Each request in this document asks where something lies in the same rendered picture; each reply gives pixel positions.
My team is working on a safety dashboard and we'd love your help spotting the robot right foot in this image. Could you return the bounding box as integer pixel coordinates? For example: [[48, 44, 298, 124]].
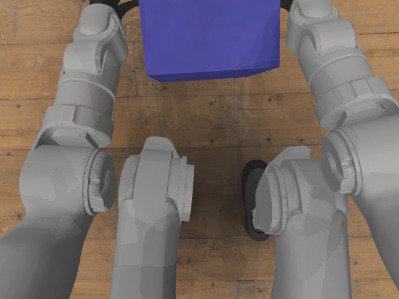
[[241, 159, 270, 241]]

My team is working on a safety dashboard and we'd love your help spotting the left robot upper arm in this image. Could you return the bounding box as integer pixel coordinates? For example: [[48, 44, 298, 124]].
[[0, 145, 118, 299]]

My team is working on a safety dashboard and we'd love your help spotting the robot right hand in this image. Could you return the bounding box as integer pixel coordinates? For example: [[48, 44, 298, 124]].
[[280, 0, 293, 12]]

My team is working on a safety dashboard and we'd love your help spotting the robot left shin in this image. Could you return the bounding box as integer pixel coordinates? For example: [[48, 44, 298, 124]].
[[118, 136, 181, 210]]

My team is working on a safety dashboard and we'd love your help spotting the robot left hand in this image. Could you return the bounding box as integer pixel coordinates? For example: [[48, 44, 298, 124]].
[[90, 0, 139, 22]]

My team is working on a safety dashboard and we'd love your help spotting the robot right forearm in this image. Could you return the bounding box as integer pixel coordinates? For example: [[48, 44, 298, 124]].
[[286, 0, 399, 130]]

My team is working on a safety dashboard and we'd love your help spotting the carton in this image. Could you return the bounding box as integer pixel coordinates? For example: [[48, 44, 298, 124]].
[[138, 0, 281, 83]]

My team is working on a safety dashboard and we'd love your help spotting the right robot upper arm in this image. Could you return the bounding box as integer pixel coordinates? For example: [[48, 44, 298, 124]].
[[320, 115, 399, 291]]

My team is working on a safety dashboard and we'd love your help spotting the robot left forearm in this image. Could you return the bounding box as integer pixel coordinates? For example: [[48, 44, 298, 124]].
[[19, 3, 128, 205]]

